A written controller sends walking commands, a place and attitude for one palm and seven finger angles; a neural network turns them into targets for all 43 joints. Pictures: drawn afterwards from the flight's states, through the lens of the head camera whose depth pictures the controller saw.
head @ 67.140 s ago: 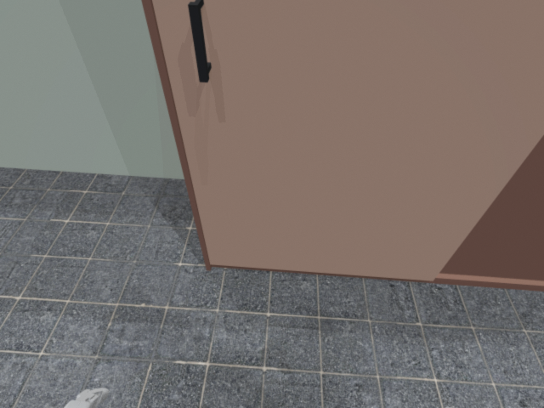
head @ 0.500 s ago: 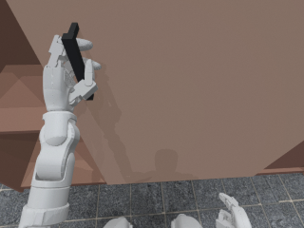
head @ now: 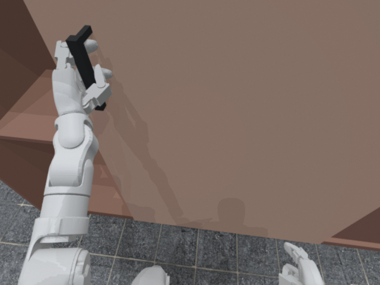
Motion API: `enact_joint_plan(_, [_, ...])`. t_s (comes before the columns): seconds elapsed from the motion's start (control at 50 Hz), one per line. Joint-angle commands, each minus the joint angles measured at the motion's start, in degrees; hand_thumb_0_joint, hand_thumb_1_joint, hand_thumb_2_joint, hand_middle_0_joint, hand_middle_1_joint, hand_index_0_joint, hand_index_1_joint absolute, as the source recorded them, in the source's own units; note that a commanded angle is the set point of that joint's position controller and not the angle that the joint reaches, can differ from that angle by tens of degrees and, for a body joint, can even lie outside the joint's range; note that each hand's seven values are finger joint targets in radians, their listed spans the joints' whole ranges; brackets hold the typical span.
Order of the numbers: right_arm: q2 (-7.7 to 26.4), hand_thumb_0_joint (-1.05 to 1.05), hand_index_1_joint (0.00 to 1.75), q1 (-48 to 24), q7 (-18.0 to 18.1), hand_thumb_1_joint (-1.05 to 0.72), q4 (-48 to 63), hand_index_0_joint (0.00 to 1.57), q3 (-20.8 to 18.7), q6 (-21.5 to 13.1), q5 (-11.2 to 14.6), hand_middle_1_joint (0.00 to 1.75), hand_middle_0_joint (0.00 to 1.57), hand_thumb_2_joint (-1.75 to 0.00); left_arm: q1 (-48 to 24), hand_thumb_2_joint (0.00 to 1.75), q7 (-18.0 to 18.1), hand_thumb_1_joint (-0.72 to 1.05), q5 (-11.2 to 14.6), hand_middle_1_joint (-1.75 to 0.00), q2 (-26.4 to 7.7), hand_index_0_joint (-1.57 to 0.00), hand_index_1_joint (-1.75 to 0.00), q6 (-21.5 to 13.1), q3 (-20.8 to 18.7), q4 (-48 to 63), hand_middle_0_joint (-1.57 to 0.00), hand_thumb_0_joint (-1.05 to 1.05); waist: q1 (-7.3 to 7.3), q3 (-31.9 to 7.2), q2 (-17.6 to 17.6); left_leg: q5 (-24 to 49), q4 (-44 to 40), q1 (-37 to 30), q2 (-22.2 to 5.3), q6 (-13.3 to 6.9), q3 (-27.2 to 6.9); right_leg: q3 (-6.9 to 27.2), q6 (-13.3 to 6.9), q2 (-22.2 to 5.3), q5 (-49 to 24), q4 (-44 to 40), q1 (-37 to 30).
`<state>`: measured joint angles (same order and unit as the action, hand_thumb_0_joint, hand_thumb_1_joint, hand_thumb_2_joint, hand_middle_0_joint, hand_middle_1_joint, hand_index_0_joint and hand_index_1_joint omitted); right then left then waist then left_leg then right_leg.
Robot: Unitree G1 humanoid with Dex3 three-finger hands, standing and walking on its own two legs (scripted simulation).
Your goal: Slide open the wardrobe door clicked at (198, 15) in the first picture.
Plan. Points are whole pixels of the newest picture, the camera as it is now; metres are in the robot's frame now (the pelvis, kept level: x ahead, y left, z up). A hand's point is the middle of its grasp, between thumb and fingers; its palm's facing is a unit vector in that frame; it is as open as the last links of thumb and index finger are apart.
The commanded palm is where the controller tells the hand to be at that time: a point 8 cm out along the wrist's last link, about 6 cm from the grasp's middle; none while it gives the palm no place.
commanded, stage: step sideways, sliding the door along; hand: left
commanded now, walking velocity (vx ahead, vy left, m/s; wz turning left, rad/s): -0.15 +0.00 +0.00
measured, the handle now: (93, 71) +0.42 +0.26 +0.21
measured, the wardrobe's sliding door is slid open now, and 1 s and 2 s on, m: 0.52 0.52 0.52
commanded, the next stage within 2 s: none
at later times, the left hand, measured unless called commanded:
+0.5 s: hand (111, 85) +0.39 +0.21 +0.21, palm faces +0.62 -0.78 -0.06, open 6.8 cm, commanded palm +0.35 +0.14 +0.20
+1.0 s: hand (110, 86) +0.39 +0.21 +0.21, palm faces +0.57 -0.82 +0.02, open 7.0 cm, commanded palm +0.35 +0.12 +0.19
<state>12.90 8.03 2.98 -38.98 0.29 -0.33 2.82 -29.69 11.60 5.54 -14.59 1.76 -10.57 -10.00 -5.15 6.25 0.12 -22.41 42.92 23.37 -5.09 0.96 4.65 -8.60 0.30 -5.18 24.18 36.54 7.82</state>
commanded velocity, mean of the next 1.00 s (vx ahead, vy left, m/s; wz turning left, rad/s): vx -0.14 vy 0.02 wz -0.13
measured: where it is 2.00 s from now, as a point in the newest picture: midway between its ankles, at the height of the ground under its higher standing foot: outside the picture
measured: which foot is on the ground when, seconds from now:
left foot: up 0.00-0.00, down 0.02-0.36, up 0.38-0.44, down 0.46-1.00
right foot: down 0.00-0.02, up 0.04-0.30, down 0.32-0.50, up 0.52-0.78, down 0.80-0.98, up 1.00-1.00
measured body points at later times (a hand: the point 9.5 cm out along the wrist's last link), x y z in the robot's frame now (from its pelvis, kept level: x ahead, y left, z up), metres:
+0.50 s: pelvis +0.07 -0.07 +0.00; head +0.14 -0.08 +0.44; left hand +0.36 +0.25 +0.21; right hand +0.31 -0.27 -0.10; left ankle +0.06 +0.06 -0.73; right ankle +0.10 -0.22 -0.71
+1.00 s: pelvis +0.14 -0.01 +0.01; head +0.17 +0.00 +0.45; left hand +0.35 +0.25 +0.21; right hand +0.36 -0.21 -0.07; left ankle +0.07 +0.06 -0.73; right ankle +0.16 -0.19 -0.69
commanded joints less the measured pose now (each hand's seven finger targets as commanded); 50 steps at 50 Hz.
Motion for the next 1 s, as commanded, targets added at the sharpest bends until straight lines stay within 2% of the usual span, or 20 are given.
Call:
enact_joint_plan(0.0, [6.1, 0.0, 0.3, -6.4, -0.8, -0.9, 10.5, 0.2, -2.8, -2.9, -1.0, 0.3, 0.2, -0.9, -27.0, 0.9, -6.2, 0.9, 1.0, -1.4, 5.3, -0.45, -1.4, -12.0, 16.9, 29.9, -0.45, 0.0, 6.41, -28.6, 23.0, 63.1, -16.3, -45.6, -24.8, -11.0, -30.7, 8.5, 0.9, 3.8, 10.8, 34.7, 27.7])
enact_joint_plan(0.04, [9.1, 0.0, 0.3, -6.5, -2.7, -0.9, 11.3, 0.2, -4.4, -2.4, 1.0, 0.3, 0.2, -0.9, -26.6, 0.9, -6.9, 0.9, 0.2, -1.4, 5.2, -0.45, -1.4, -10.9, 16.6, 24.8, -0.45, 0.0, 6.43, -24.5, 5.4, 38.8, -19.9, -30.8, -24.8, -11.7, -27.1, 13.3, 0.5, 3.3, 7.8, 37.2, 24.3])
enact_joint_plan(0.14, [6.1, 0.0, 0.3, -7.1, -2.3, -0.9, 10.7, 0.2, -4.3, -6.0, -0.1, 0.3, 0.2, -0.9, -27.0, 0.9, -7.3, 0.9, -1.9, -1.4, 4.2, -0.45, -1.4, -9.4, 17.7, 32.1, -0.45, 0.0, 6.18, -21.4, 19.1, 24.6, -20.5, -22.4, -12.7, -7.3, -4.1, 5.7, 1.9, 1.6, -2.2, 18.6, 13.2])
enact_joint_plan(0.24, [5.3, 0.0, 0.3, -5.2, -1.3, -0.9, 12.2, 0.2, -3.0, -9.8, 0.4, 0.3, 0.2, -0.9, -24.9, 0.9, -6.9, 0.9, -2.2, -1.4, 4.3, -0.45, -1.4, -9.3, 18.5, 33.0, -0.45, 0.0, 5.77, -23.6, 17.6, 29.3, -14.1, -22.7, -10.2, -4.0, -1.6, 1.8, 2.5, 4.8, -9.4, -0.2, 2.8])
enact_joint_plan(0.28, [4.3, 0.0, 0.3, -5.1, -1.2, -0.9, 12.5, 0.2, -2.5, -10.9, 0.4, 0.3, 0.2, -0.9, -22.0, 0.9, -6.9, 0.9, -3.1, -1.4, 3.0, -0.45, -1.4, -9.9, 18.1, 33.4, -0.45, 0.0, 5.41, -23.8, 9.4, 28.8, -6.7, -22.1, -5.9, -1.4, -1.0, 5.2, 2.4, 1.9, -27.3, -9.9, -1.0])
enact_joint_plan(0.32, [2.2, 0.0, 0.3, -5.9, -0.4, -0.9, 11.5, 0.2, -1.8, -11.1, -0.4, 0.3, 0.2, -0.9, -17.4, 0.9, -6.3, 0.9, -4.2, -1.4, -1.6, -0.45, -1.4, -9.9, 15.6, 32.9, -0.45, 0.0, 5.62, -23.4, -7.8, 7.9, 1.5, -9.2, 2.3, 2.3, 1.0, 17.9, -1.8, -10.4, -63.4, -8.4, -7.5])
enact_joint_plan(0.36, [3.5, 0.0, 0.3, -4.6, 0.0, -0.9, 10.0, 0.2, -2.6, -10.9, -0.2, 0.3, 0.2, -0.9, -14.6, 0.9, -5.7, 0.9, -3.8, -1.4, -2.6, -0.45, -1.4, -9.8, 13.9, 36.8, -0.45, 0.0, 4.92, -24.5, -11.3, -2.3, 3.9, -4.2, 4.1, 1.6, -1.9, 19.8, -3.8, -12.4, -74.0, -4.5, -12.5])
enact_joint_plan(0.4, [3.1, 0.0, 0.3, -5.2, 0.4, -0.9, 10.5, 0.2, -2.4, -10.6, -0.4, 0.3, 0.2, -0.9, -12.5, 0.9, -5.6, 0.9, -3.6, -1.4, 1.0, -0.45, -1.4, -10.6, 15.8, 39.8, -0.45, 0.0, 4.73, -25.2, -13.8, 3.3, -3.6, -5.9, 1.8, 0.0, -2.6, 16.0, -3.5, -10.5, -72.6, 0.7, -12.2])
enact_joint_plan(0.42, [3.1, 0.0, 0.3, -5.4, 0.4, -0.9, 10.8, 0.2, -2.2, -10.6, -0.5, 0.3, 0.2, -0.9, -11.8, 0.9, -5.7, 0.9, -3.2, -1.4, 3.5, -0.45, -1.4, -11.1, 17.8, 42.0, -0.45, 0.0, 5.36, -27.0, -11.4, 19.8, -9.8, -13.2, -0.6, -1.0, -2.2, 11.8, -1.4, -7.8, -67.1, 3.9, -8.6])
enact_joint_plan(0.46, [5.8, 0.0, 0.3, -6.6, -0.5, -0.9, 12.9, 0.2, -3.4, -10.9, -0.6, 0.3, 0.2, -0.9, -10.2, 0.9, -5.9, 0.9, -2.4, -1.4, 7.7, -0.45, -1.4, -12.8, 21.4, 46.4, -0.45, 0.0, 4.87, -31.4, 9.2, 73.3, -12.3, -37.1, -14.6, -7.0, -11.6, 6.1, 3.3, 0.6, -19.3, 13.9, 12.9])
enact_joint_plan(0.48, [4.9, 0.0, 0.3, -6.5, -2.0, -0.9, 14.1, 0.2, -3.2, -11.0, -0.4, 0.3, 0.2, -0.9, -10.1, 0.9, -6.5, 0.9, -2.8, -1.4, 9.7, -0.45, -1.4, -14.0, 23.5, 47.7, -0.45, 0.0, 4.47, -31.0, 14.6, 80.2, -12.3, -40.4, -17.6, -8.8, -12.0, 8.2, 1.8, 1.6, 5.1, 16.8, 18.1])
enact_joint_plan(0.56, [4.7, 0.0, 0.3, -4.6, -3.9, -0.9, 14.8, 0.2, -3.9, -12.2, 0.0, 0.3, 0.2, -0.9, -7.1, 0.9, -6.8, 0.9, -3.8, -1.4, 11.0, -0.45, -1.4, -14.6, 26.3, 50.1, -0.45, 0.0, 5.59, -26.0, 15.5, 70.7, -11.6, -42.3, -11.8, -6.3, -2.4, 5.6, 0.2, 3.2, -0.2, 15.4, 20.3])
enact_joint_plan(0.7, [3.4, 0.0, 0.3, -6.0, -4.3, -0.9, 18.1, 0.2, -2.0, -12.1, -1.0, 0.3, 0.2, -0.9, 0.4, 0.9, -6.9, 0.9, -3.9, -1.4, 11.9, -0.45, -1.4, -12.4, 29.3, 56.0, -0.45, 0.0, 5.51, -20.8, 15.7, 63.4, -11.6, -37.5, -11.6, -4.7, 1.2, 3.5, 0.7, 3.6, -9.9, 4.0, 14.4])
enact_joint_plan(0.76, [2.9, 0.0, 0.3, -6.2, -4.1, -0.9, 19.1, 0.2, -1.2, -11.8, -0.9, 0.3, 0.2, -0.9, 3.9, 0.9, -6.8, 0.9, -4.6, -1.4, 12.0, -0.45, -1.4, -12.0, 29.9, 59.2, -0.45, 0.0, 5.02, -21.4, 10.6, 59.3, -3.4, -33.8, -9.9, -3.5, 2.2, 3.6, 1.0, 3.0, -24.6, -5.0, 7.4])
enact_joint_plan(0.82, [2.4, 0.0, 0.3, -4.8, -3.7, -0.9, 19.2, 0.2, -1.0, -11.4, -1.1, 0.3, 0.2, -0.9, 8.6, 0.9, -6.4, 0.9, -5.5, -1.4, 10.9, -0.45, -1.4, -12.2, 29.5, 60.1, -0.45, 0.0, 5.59, -22.4, -2.3, 44.5, 6.2, -17.0, -3.9, -0.1, 2.4, 14.0, -1.5, -5.9, -72.6, -2.9, -4.9])
enact_joint_plan(0.86, [3.3, 0.0, 0.3, -4.4, -3.7, -0.9, 17.7, 0.2, -2.3, -10.8, -0.9, 0.3, 0.2, -0.9, 12.0, 0.9, -5.2, 0.9, -5.3, -1.4, 11.8, -0.45, -1.4, -11.8, 30.3, 61.1, -0.45, 0.0, 4.54, -22.6, -9.2, 6.6, 7.0, -3.6, 1.5, 1.1, -1.5, 23.3, -7.9, -12.1, -90.6, -0.2, -14.4])
enact_joint_plan(0.9, [2.1, 0.0, 0.3, -4.6, -3.4, -0.9, 17.4, 0.2, -2.0, -9.8, -0.8, 0.3, 0.2, -0.9, 13.3, 0.9, -5.6, 0.9, -5.2, -1.4, 15.5, -0.45, -1.4, -12.6, 34.5, 63.3, -0.45, 0.0, 5.28, -20.9, -5.2, 4.4, -9.9, -7.9, -0.4, 0.2, -3.2, 19.3, -5.4, -9.1, -76.8, 2.2, -8.6])
enact_joint_plan(0.94, [4.2, 0.0, 0.3, -6.4, -3.5, -0.9, 18.7, 0.2, -3.2, -9.8, -1.0, 0.3, 0.2, -0.9, 13.1, 0.9, -6.6, 0.9, -5.4, -1.4, 16.0, -0.45, -1.4, -14.1, 37.1, 67.2, -0.45, 0.0, 5.51, -24.1, 12.1, 61.7, -16.0, -34.7, -11.0, -2.9, -5.4, 7.9, 1.6, 1.5, -24.3, 13.5, 15.0])
enact_joint_plan(0.96, [3.4, 0.0, 0.3, -6.4, -4.7, -0.9, 21.2, 0.2, -2.6, -9.9, -0.7, 0.3, 0.2, -0.9, 15.4, 0.9, -7.5, 0.9, -5.3, -1.4, 19.2, -0.45, -1.4, -14.8, 40.6, 64.6, -0.45, 0.0, 4.16, -24.4, 15.4, 77.9, -14.4, -36.5, -16.2, -6.1, -8.4, 8.4, 0.7, 1.6, 4.1, 21.4, 21.9])
enact_joint_plan(0.98, [3.0, 0.0, 0.3, -5.8, -5.1, -0.9, 22.1, 0.2, -2.6, -10.3, -1.0, 0.3, 0.2, -0.9, 15.5, 0.9, -8.0, 0.9, -6.0, -1.4, 20.8, -0.45, -1.4, -16.0, 42.2, 63.5, -0.45, 0.0, 4.97, -22.7, 11.2, 75.8, -13.1, -36.5, -15.8, -6.2, -5.5, 7.9, 0.1, 1.6, 6.7, 25.3, 24.8])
